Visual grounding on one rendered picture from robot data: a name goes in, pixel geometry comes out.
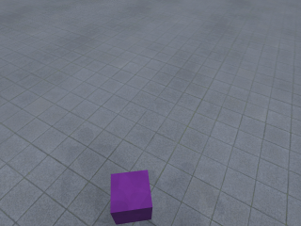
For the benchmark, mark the carton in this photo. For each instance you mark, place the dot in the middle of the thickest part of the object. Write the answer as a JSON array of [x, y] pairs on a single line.
[[130, 196]]

